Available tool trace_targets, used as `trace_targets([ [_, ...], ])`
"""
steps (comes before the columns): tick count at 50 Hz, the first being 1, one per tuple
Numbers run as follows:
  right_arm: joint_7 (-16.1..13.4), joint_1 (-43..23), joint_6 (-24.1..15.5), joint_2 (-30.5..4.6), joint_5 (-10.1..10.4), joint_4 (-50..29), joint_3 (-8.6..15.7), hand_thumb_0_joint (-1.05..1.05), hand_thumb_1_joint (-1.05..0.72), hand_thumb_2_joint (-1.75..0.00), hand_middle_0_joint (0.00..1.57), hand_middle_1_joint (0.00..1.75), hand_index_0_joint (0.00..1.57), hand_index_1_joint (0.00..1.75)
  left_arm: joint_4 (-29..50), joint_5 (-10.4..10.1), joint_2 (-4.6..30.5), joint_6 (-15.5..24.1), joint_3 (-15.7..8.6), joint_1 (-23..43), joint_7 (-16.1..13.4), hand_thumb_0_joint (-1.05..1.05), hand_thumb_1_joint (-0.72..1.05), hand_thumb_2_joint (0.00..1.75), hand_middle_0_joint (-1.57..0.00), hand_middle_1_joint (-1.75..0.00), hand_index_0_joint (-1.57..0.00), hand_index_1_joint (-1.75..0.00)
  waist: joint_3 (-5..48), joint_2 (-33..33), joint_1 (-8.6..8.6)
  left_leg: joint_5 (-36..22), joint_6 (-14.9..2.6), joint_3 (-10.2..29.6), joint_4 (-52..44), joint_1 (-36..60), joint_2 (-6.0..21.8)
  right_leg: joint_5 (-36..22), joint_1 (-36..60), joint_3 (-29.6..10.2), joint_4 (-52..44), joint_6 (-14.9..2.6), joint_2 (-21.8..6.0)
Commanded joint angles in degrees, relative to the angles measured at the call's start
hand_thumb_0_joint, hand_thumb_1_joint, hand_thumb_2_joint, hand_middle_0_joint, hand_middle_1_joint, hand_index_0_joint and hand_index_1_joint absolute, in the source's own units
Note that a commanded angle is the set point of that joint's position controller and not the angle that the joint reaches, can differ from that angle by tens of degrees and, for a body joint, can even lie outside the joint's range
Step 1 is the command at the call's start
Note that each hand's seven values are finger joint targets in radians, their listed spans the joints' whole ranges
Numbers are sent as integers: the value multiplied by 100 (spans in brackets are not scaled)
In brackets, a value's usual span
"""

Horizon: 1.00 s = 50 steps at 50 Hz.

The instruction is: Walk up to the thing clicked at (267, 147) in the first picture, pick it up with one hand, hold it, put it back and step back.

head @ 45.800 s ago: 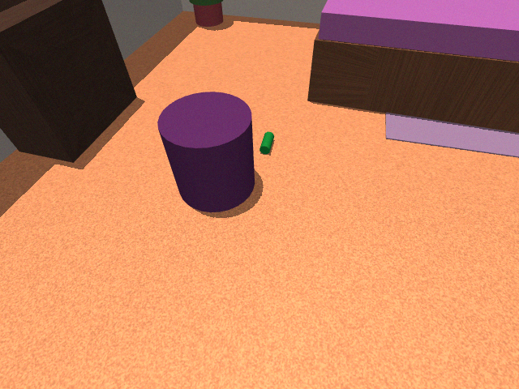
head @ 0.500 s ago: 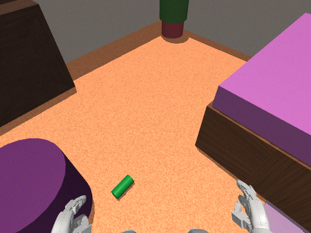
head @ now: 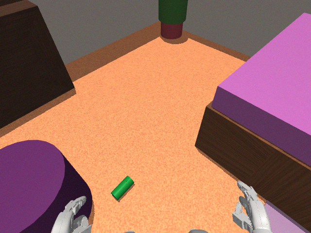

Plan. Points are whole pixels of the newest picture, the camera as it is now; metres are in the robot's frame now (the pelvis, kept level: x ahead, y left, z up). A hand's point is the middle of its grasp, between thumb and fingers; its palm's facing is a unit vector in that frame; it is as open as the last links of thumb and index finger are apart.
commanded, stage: home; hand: left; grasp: from above
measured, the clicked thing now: (122, 187) +0.48 +0.21 -0.68
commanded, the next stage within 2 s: stand in 0.26 s
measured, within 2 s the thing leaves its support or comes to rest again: neither
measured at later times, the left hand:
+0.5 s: hand out of the picture +0.15 +0.21 -0.08, palm faces +0.01 -0.95 -0.32, open 7.4 cm
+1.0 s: hand out of the picture +0.03 +0.25 -0.10, palm faces +0.06 -0.94 -0.33, open 7.4 cm
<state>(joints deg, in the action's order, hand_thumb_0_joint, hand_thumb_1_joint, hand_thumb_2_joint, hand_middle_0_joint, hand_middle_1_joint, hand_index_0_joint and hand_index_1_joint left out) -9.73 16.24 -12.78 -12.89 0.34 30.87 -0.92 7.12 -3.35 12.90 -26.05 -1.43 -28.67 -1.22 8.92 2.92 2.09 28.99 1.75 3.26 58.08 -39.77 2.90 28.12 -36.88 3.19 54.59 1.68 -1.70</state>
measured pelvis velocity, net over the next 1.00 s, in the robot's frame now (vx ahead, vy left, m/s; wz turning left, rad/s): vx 0.00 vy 0.01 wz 0.02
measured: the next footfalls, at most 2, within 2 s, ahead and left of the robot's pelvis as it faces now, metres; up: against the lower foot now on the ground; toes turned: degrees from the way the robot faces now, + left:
none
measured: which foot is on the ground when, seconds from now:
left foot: down 0.00-1.00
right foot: down 0.00-1.00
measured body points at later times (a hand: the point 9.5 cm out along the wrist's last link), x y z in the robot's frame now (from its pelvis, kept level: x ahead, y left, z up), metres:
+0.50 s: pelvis -0.01 +0.00 +0.02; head +0.03 +0.00 +0.46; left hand +0.15 +0.25 -0.06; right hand +0.14 -0.26 -0.09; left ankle +0.00 +0.13 -0.68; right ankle -0.01 -0.14 -0.68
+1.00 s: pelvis +0.00 +0.01 +0.06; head +0.00 +0.01 +0.51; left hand +0.03 +0.30 -0.08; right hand +0.08 -0.26 -0.08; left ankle +0.00 +0.13 -0.68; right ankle -0.01 -0.14 -0.68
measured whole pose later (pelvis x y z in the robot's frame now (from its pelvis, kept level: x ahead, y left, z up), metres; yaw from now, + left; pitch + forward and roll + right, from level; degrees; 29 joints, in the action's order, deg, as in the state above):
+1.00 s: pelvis +0.00 +0.01 +0.06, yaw +1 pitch -4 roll +0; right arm -1.0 9.1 -0.5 -15.7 -1.8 61.0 2.4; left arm -60.9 1.6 16.1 -0.8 -1.8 -11.9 -2.1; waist -4.0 0.5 -1.6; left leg 14.6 0.2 1.4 27.3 -9.2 -0.1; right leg 14.8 -7.2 2.8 25.8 3.0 -4.3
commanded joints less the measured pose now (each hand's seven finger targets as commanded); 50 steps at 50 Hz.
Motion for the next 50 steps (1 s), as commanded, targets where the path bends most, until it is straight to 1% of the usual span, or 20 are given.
trace_targets([
  [1, -105, -359, -304, -716, 20, -926, 289, 0, -90, -90, 20, 30, 20, 30, 1062, 37, 617, 255, -431, 120, -35, 0, 90, 90, -20, -30, -20, -30, 457, -139, 49, -1347, -230, -113, -912, 545, -232, -1226, 237, 113, -875, -121, 251],
  [6, -108, -363, -322, -692, 24, -964, 281, 0, -90, -90, 20, 30, 20, 30, 1188, 27, 614, 284, -405, 103, -19, 0, 90, 90, -20, -30, -20, -30, 619, -52, 38, -1495, -236, -187, -818, 603, -263, -1418, 306, 72, -874, -104, 227],
  [12, -124, -362, -318, -710, 22, -947, 291, 0, -90, -90, 20, 30, 20, 30, 1115, 28, 584, 288, -365, 100, -21, 0, 90, 90, -20, -30, -20, -30, 494, -114, 64, -1305, -238, -178, -842, 531, -253, -1226, 205, 86, -893, -103, 231],
  [13, -127, -360, -321, -692, 14, -967, 296, 0, -90, -90, 20, 30, 20, 30, 1202, 28, 653, 302, -453, 71, -35, 0, 90, 90, -20, -30, -20, -30, 602, -118, 27, -1348, -240, -183, -806, 513, -269, -1277, 284, 70, -900, -103, 218],
  [17, -130, -389, -326, -674, 25, -970, 274, 0, -90, -90, 20, 30, 20, 30, 1206, 24, 579, 303, -362, 92, -27, 0, 90, 90, -20, -30, -20, -30, 561, -119, 28, -1606, -231, -194, -759, 564, -259, -1525, 291, 84, -867, -94, 221],
  [18, 212, -598, 301, -1304, -681, 487, 446, 0, -90, -90, 20, 30, 20, 30, -805, 736, 1111, 1508, -374, 1774, -266, 0, 90, 90, -20, -30, -20, -30, -811, -674, -402, -2359, -421, -63, -1174, 435, -167, -1250, 1412, -272, -1238, -355, -296],
  [19, 380, -578, 505, -1340, -686, 564, 541, 0, -90, -90, 20, 30, 20, 30, -1890, 781, 1208, 1898, -495, 1263, -228, 0, 90, 90, -20, -30, -20, -30, -265, -886, -333, -2457, -490, -204, -1194, 887, -173, -1383, 1588, -711, -1364, -584, -399],
  [20, 466, -672, 614, -1362, -715, 405, 576, 0, -90, -90, 20, 30, 20, 30, -2056, 722, 1263, 2084, -467, 1194, -188, 0, 90, 90, -20, -30, -20, -30, -328, -831, -270, -2267, -515, -107, -1222, 1032, -193, -1383, 1304, -861, -1553, -659, -378],
  [21, 567, -720, 664, -1359, -657, 471, 585, 0, -90, -90, 20, 30, 20, 30, -2341, 751, 1347, 2225, -389, 1145, -170, 0, 90, 90, -20, -30, -20, -30, -214, -584, -343, -2236, -526, -7, -1333, 1265, -187, -1562, 1590, -777, -1441, -625, -391],
  [22, 684, -648, 677, -1246, -520, 694, 563, 0, -90, -90, 20, 30, 20, 30, -2598, 756, 1306, 2310, -367, 1302, -151, 0, 90, 90, -20, -30, -20, -30, -43, -472, -318, -2328, -494, -75, -1418, 1453, -180, -1831, 1816, -797, -1383, -574, -468],
  [24, 833, -702, 735, -1216, -348, 900, 562, 0, -90, -90, 20, 30, 20, 30, -3072, 656, 1255, 2339, -407, 1587, -112, 0, 90, 90, -20, -30, -20, -30, -177, -571, -372, -2055, -476, -62, -1654, 1667, -218, -1577, 1696, -710, -1609, -450, -421],
  [25, 870, -732, 753, -1220, -319, 990, 603, 0, -90, -90, 20, 30, 20, 30, -3294, 624, 1264, 2377, -425, 1647, -117, 0, 90, 90, -20, -30, -20, -30, -118, -500, -384, -2153, -479, 4, -1710, 1797, -173, -1659, 1782, -672, -1636, -425, -428],
  [27, 903, -777, 828, -1219, -326, 1198, 628, 0, -90, -90, 20, 30, 20, 30, -3759, 618, 1218, 2470, -409, 1750, -133, 0, 90, 90, -20, -30, -20, -30, -87, -527, -377, -2145, -510, 54, -1837, 2033, -135, -1718, 1873, -636, -1802, -364, -473],
  [29, 898, -798, 885, -1255, -360, 1381, 630, 0, -90, -90, 20, 30, 20, 30, -4145, 624, 1207, 2544, -414, 1849, -129, 0, 90, 90, -20, -30, -20, -30, -427, -241, -367, -1727, -534, 216, -2263, 2065, -52, -1273, 1749, -527, -1990, -302, -384],
  [34, 838, -777, 953, -1321, -328, 1775, 640, 0, -90, -90, 20, 30, 20, 30, -5010, 577, 1143, 2659, -379, 1785, -123, 0, 90, 90, -20, -30, -20, -30, -473, -63, -400, -2585, -521, 405, -2693, 2405, 140, -1955, 2339, -324, -2194, -248, -350],
  [39, 784, -773, 1034, -1428, -272, 2155, 617, 0, -90, -90, 20, 30, 20, 30, -5676, 528, 1206, 2653, -332, 1812, -131, 0, 90, 90, -20, -30, -20, -30, -711, 85, -352, -2539, -474, 510, -3334, 2650, 257, -1942, 2692, -282, -2650, -205, -356],
  [41, 770, -789, 1042, -1435, -244, 2293, 613, 0, -90, -90, 20, 30, 20, 30, -5922, 525, 1275, 2674, -326, 1744, -138, 0, 90, 90, -20, -30, -20, -30, -622, -84, -345, -3064, -442, 399, -3252, 3021, 242, -2352, 2809, -316, -2834, -211, -449],
  [46, 756, -752, 1109, -1434, -191, 2602, 575, 0, -90, -90, 20, 30, 20, 30, -6326, 514, 1371, 2681, -286, 1878, -151, 0, 90, 90, -20, -30, -20, -30, -795, -251, -271, -2945, -377, 299, -3554, 3134, 217, -2361, 3041, -342, -3229, -181, -505],
  [47, 757, -832, 1115, -1412, -188, 2638, 569, 0, -90, -90, 20, 30, 20, 30, -6396, 517, 1381, 2689, -283, 1832, -155, 0, 90, 90, -20, -30, -20, -30, -804, -317, -326, -3086, -361, 288, -3517, 3240, 219, -2490, 3063, -335, -3288, -191, -535],
  [50, 760, -859, 1136, -1396, -179, 2757, 533, 0, -90, -90, 20, 30, 20, 30, -6556, 509, 1379, 2670, -265, 1931, -149, 0, 90, 90, -20, -30, -20, -30, -997, -207, -310, -2825, -341, 305, -3762, 3140, 238, -2211, 3120, -329, -3424, -148, -514],
])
